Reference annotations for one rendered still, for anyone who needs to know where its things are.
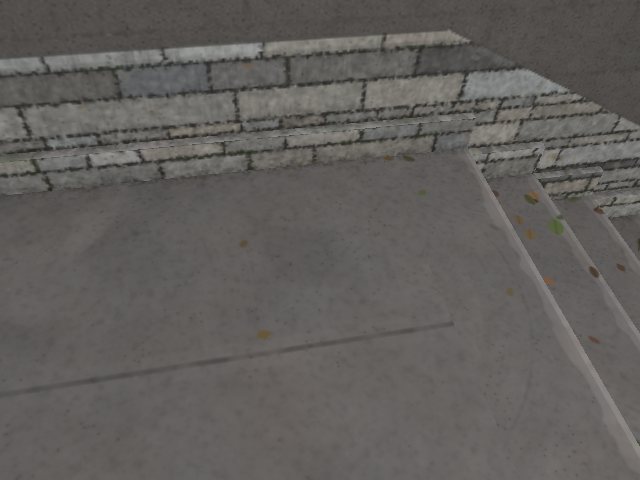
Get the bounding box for stairs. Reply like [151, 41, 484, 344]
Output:
[486, 173, 640, 446]

